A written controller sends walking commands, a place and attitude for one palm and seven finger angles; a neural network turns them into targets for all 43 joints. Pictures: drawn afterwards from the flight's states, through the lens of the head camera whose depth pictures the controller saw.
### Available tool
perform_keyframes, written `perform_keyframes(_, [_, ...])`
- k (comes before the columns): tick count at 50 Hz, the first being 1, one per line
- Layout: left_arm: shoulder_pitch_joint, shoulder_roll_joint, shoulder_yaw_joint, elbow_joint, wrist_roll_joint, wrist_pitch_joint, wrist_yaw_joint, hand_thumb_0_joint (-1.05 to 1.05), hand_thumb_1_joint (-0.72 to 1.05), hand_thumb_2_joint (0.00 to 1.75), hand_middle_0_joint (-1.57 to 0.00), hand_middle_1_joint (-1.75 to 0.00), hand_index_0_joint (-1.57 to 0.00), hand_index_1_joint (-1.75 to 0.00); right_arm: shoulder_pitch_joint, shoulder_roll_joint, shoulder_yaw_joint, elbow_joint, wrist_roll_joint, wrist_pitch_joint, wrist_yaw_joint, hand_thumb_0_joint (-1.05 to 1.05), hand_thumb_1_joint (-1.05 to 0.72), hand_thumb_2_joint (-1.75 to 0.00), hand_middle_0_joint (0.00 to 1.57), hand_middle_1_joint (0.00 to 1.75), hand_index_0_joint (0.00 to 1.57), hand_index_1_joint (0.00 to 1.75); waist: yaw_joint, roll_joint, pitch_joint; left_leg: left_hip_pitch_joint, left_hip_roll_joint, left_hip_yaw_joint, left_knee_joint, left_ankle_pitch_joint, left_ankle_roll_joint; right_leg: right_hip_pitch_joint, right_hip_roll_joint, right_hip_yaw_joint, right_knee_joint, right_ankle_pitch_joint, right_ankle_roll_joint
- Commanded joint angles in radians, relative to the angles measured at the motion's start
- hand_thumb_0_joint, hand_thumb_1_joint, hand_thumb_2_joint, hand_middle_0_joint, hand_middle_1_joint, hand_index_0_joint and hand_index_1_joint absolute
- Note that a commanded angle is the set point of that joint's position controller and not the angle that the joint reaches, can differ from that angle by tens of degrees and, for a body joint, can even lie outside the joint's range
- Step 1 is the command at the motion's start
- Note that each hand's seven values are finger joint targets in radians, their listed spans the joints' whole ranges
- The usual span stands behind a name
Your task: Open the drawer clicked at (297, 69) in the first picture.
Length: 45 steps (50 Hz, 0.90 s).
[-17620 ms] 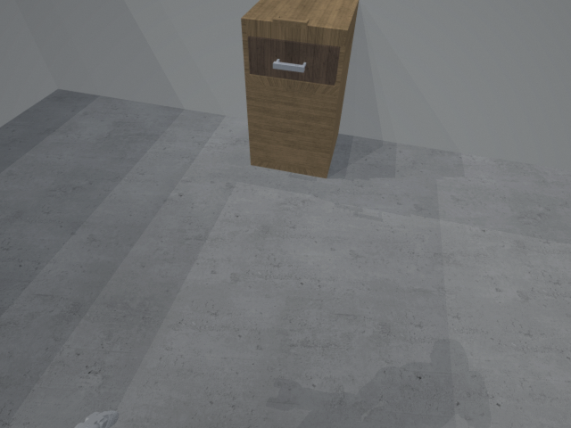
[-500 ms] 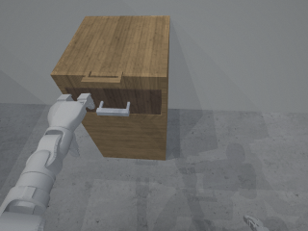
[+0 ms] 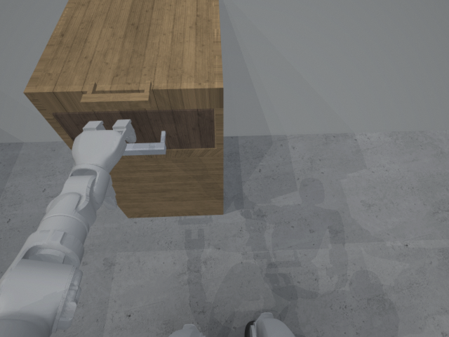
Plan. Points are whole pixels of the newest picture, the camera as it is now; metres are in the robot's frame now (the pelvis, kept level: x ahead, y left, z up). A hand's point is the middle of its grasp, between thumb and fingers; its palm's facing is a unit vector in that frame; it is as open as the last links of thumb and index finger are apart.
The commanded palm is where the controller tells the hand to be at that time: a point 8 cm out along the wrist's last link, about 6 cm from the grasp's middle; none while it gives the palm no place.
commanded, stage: move the hooked fingers above the handle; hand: left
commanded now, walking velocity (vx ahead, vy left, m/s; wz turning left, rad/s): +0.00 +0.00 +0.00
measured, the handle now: (140, 142) +0.58 +0.22 -0.12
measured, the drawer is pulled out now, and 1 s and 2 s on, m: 0.00 0.00 0.00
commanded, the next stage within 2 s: none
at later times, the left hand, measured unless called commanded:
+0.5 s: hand (118, 156) +0.47 +0.22 -0.02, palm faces -0.01 +0.02 -1.00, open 15.2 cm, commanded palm +0.50 +0.22 +0.00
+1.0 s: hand (126, 139) +0.53 +0.22 -0.05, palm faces -0.05 +0.01 -1.00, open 13.5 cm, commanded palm +0.52 +0.22 -0.01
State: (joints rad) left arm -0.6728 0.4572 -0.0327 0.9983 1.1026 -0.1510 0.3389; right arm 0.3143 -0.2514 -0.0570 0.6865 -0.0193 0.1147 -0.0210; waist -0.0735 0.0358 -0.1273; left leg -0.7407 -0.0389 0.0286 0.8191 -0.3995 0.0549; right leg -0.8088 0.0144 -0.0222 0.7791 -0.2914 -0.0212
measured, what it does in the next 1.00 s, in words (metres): lowers itself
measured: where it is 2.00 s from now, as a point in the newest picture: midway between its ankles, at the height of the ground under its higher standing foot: outside the picture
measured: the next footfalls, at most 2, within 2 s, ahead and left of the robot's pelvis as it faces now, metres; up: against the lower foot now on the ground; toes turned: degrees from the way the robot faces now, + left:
none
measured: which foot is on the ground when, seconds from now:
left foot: down 0.00-1.00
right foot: down 0.00-1.00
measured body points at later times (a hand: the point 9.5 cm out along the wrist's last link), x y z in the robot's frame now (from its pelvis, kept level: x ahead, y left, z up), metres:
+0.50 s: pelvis -0.04 +0.00 -0.04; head +0.08 +0.02 +0.40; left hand +0.47 +0.22 +0.03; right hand +0.00 -0.27 -0.16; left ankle -0.01 +0.09 -0.70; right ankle +0.04 -0.11 -0.70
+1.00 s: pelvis -0.04 +0.00 -0.07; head +0.15 -0.01 +0.34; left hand +0.53 +0.22 +0.01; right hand -0.08 -0.25 -0.19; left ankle -0.01 +0.09 -0.70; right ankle +0.04 -0.11 -0.70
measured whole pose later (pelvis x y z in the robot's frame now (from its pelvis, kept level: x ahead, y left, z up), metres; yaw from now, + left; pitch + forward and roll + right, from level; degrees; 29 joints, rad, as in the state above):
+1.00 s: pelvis -0.04 +0.00 -0.07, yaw -1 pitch +31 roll -3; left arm -1.12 0.68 0.01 1.21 1.11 -0.03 0.31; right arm 0.35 -0.25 0.05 0.70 -0.01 0.06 -0.03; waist -0.22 0.08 -0.11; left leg -1.25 -0.01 0.01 1.18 -0.48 0.06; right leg -1.29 0.03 -0.05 1.07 -0.33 -0.02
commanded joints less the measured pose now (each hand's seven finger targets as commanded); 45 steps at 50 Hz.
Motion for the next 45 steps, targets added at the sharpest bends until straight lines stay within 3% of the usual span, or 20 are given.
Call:
perform_keyframes(1, [-0.48,0.288,0.119,-0.192,0.017,-0.051,0.108,0.0,-0.5,0.3,-0.3,-1.2,-0.3,-1.2,0.101,-0.164,-0.055,-0.044,-0.027,-0.025,-0.011,0.0,-0.9,-0.9,0.2,0.3,0.2,0.3,-0.017,0.065,-0.426,0.17,0.011,-0.075,-0.031,0.311,-0.017,0.136,0.022,0.007,0.001,0.141,-0.034])
perform_keyframes(5, [-0.474,0.288,0.127,-0.055,0.035,0.024,0.176,0.0,-0.5,0.3,-0.3,-1.2,-0.3,-1.2,0.111,-0.172,-0.048,-0.031,-0.035,-0.02,0.015,0.0,-0.9,-0.9,0.2,0.3,0.2,0.3,-0.024,0.059,-0.403,0.09,0.014,-0.078,0.014,0.322,-0.032,0.065,0.029,-0.013,0.051,0.131,-0.035])
perform_keyframes(8, [-0.481,0.259,0.097,0.008,0.035,0.1,0.184,0.0,-0.5,0.3,-0.3,-1.2,-0.3,-1.2,0.131,-0.181,-0.053,-0.031,-0.036,-0.014,0.03,0.0,-0.9,-0.9,0.2,0.3,0.2,0.3,-0.034,0.053,-0.455,0.1,0.017,-0.074,0.036,0.371,-0.037,0.071,0.034,-0.018,0.062,0.172,-0.03])
perform_keyframes(9, [-0.514,0.225,0.064,0.018,0.031,0.116,0.169,0.0,-0.5,0.3,-0.3,-1.2,-0.3,-1.2,0.136,-0.181,-0.055,-0.033,-0.032,-0.013,0.03,0.0,-0.9,-0.9,0.2,0.3,0.2,0.3,-0.058,0.034,-0.476,0.111,0.02,-0.083,0.043,0.392,-0.039,0.069,0.037,-0.02,0.066,0.188,-0.027])
perform_keyframes(12, [-0.629,0.28,0.055,0.069,0.024,0.174,0.158,0.0,-0.5,0.3,-0.3,-1.2,-0.3,-1.2,0.154,-0.2,-0.048,-0.013,-0.022,0.002,0.022,0.0,-0.9,-0.9,0.2,0.3,0.2,0.3,-0.104,-0.02,-0.429,0.059,0.019,-0.082,0.034,0.293,-0.021,0.061,0.032,-0.016,0.042,0.134,-0.015])
perform_keyframes(14, [-0.677,0.264,0.028,0.106,0.013,0.201,0.143,0.0,-0.5,0.3,-0.3,-1.2,-0.3,-1.2,0.151,-0.201,-0.038,-0.011,-0.018,0.003,0.015,0.0,-0.9,-0.9,0.2,0.3,0.2,0.3,-0.124,-0.014,-0.39,0.028,0.014,-0.085,0.027,0.226,-0.014,0.031,0.028,-0.015,0.033,0.081,-0.016])
perform_keyframes(19, [-0.762,0.254,-0.023,0.186,-0.02,0.205,0.089,0.0,-0.5,0.3,-0.3,-1.2,-0.3,-1.2,0.157,-0.202,-0.015,-0.016,-0.006,-0.017,-0.01,0.0,-0.9,-0.9,0.2,0.3,0.2,0.3,-0.183,-0.024,-0.285,-0.088,0.005,-0.081,0.02,-0.002,0.006,-0.039,0.019,-0.009,0.02,-0.066,-0.013])
perform_keyframes(22, [-0.791,0.263,-0.039,0.191,-0.009,0.172,0.066,0.0,-0.5,0.3,-0.3,-1.2,-0.3,-1.2,0.154,-0.2,-0.005,-0.032,-0.003,-0.04,-0.023,0.0,-0.9,-0.9,0.2,0.3,0.2,0.3,-0.193,0.025,-0.303,-0.131,0.003,-0.084,0.046,-0.092,0.009,-0.095,0.014,-0.005,0.052,-0.127,-0.015])
perform_keyframes(24, [-0.809,0.232,-0.066,0.199,-0.002,0.156,0.057,0.0,-0.5,0.3,-0.3,-1.2,-0.3,-1.2,0.149,-0.195,-0.002,-0.041,-0.002,-0.055,-0.028,0.0,-0.9,-0.9,0.2,0.3,0.2,0.3,-0.213,0.04,-0.286,-0.148,0.008,-0.096,0.061,-0.144,0.008,-0.16,0.014,-0.011,0.073,-0.155,-0.017])
perform_keyframes(26, [-0.807,0.246,-0.066,0.216,0.004,0.138,0.053,0.0,-0.5,0.3,-0.3,-1.2,-0.3,-1.2,0.147,-0.201,0.004,-0.049,-0.002,-0.074,-0.033,0.0,-0.9,-0.9,0.2,0.3,0.2,0.3,-0.214,0.045,-0.289,-0.196,0.009,-0.101,0.085,-0.2,0.009,-0.196,0.012,-0.008,0.099,-0.191,-0.018])
perform_keyframes(28, [-0.838,0.269,-0.06,0.171,0.005,0.113,0.043,0.0,-0.5,0.3,-0.3,-1.2,-0.3,-1.2,0.145,-0.202,0.006,-0.066,-0.004,-0.095,-0.037,0.0,-0.9,-0.9,0.2,0.3,0.2,0.3,-0.213,0.072,-0.341,-0.225,0.01,-0.097,0.116,-0.224,0.01,-0.199,0.01,0.001,0.123,-0.213,-0.018])
perform_keyframes(29, [-0.872,0.296,-0.044,0.133,0.003,0.09,0.034,0.0,-0.5,0.3,-0.3,-1.2,-0.3,-1.2,0.148,-0.201,0.007,-0.073,-0.005,-0.104,-0.04,0.0,-0.9,-0.9,0.2,0.3,0.2,0.3,-0.214,0.077,-0.372,-0.229,0.013,-0.107,0.128,-0.229,0.011,-0.2,0.011,0.0,0.142,-0.213,-0.019])
perform_keyframes(31, [-0.936,0.341,-0.027,0.035,0.012,0.04,0.028,0.0,-0.5,0.3,-0.3,-1.2,-0.3,-1.2,0.162,-0.204,0.005,-0.082,-0.012,-0.124,-0.043,0.0,-0.9,-0.9,0.2,0.3,0.2,0.3,-0.201,0.174,-0.5,-0.202,0.012,-0.113,0.168,-0.202,0.007,-0.206,0.012,0.006,0.183,-0.202,-0.022])
perform_keyframes(33, [-0.957,0.418,0.024,-0.013,0.023,0.006,0.038,0.0,-0.5,0.3,-0.3,-1.2,-0.3,-1.2,0.172,-0.205,0.009,-0.078,-0.016,-0.134,-0.047,0.0,-0.9,-0.9,0.2,0.3,0.2,0.3,-0.189,0.2,-0.557,-0.207,0.017,-0.121,0.199,-0.172,0.004,-0.211,0.016,0.01,0.21,-0.19,-0.022])
perform_keyframes(34, [-0.951,0.471,0.064,-0.016,0.024,0.0,0.047,0.0,-0.5,0.3,-0.3,-1.2,-0.3,-1.2,0.176,-0.207,0.012,-0.078,-0.015,-0.134,-0.05,0.0,-0.9,-0.9,0.2,0.3,0.2,0.3,-0.182,0.158,-0.576,-0.23,0.019,-0.128,0.208,-0.167,0.004,-0.192,0.019,0.009,0.222,-0.194,-0.021])
perform_keyframes(35, [-0.951,0.506,0.081,-0.026,0.026,-0.002,0.061,0.0,-0.5,0.3,-0.3,-1.2,-0.3,-1.2,0.179,-0.209,0.016,-0.079,-0.014,-0.135,-0.052,0.0,-0.9,-0.9,0.2,0.3,0.2,0.3,-0.173,0.181,-0.585,-0.249,0.018,-0.122,0.215,-0.159,0.005,-0.185,0.019,0.014,0.223,-0.194,-0.019])
perform_keyframes(40, [-0.915,0.641,0.168,-0.024,0.025,0.071,0.124,0.0,-0.5,0.3,-0.3,-1.2,-0.3,-1.2,0.183,-0.215,0.031,-0.064,-0.014,-0.11,-0.042,0.0,-0.9,-0.9,0.2,0.3,0.2,0.3,-0.125,0.201,-0.69,-0.282,0.014,-0.096,0.236,-0.023,0.004,-0.065,0.023,0.024,0.225,-0.117,-0.015])
perform_keyframes(41, [-0.917,0.643,0.164,-0.015,0.028,0.098,0.126,0.0,-0.5,0.3,-0.3,-1.2,-0.3,-1.2,0.19,-0.216,0.032,-0.059,-0.011,-0.101,-0.039,0.0,-0.9,-0.9,0.2,0.3,0.2,0.3,-0.124,0.195,-0.707,-0.266,0.016,-0.1,0.231,0.01,0.002,-0.048,0.025,0.018,0.223,-0.09,-0.015])
perform_keyframes(43, [-0.888,0.643,0.161,0.044,0.015,0.156,0.108,0.0,-0.5,0.3,-0.3,-1.2,-0.3,-1.2,0.199,-0.22,0.033,-0.047,-0.007,-0.084,-0.032,0.0,-0.9,-0.9,0.2,0.3,0.2,0.3,-0.131,0.152,-0.678,-0.278,0.017,-0.086,0.223,0.047,0.007,0.006,0.026,0.018,0.198,-0.04,-0.007])
perform_keyframes(45, [-0.902,0.639,0.151,0.069,0.006,0.192,0.061,0.0,-0.5,0.3,-0.3,-1.2,-0.3,-1.2,0.225,-0.227,0.032,-0.034,-0.002,-0.072,-0.03,0.0,-0.9,-0.9,0.2,0.3,0.2,0.3,-0.147,0.126,-0.7,-0.251,0.02,-0.088,0.216,0.093,0.01,0.04,0.029,0.014,0.188,0.019,-0.001])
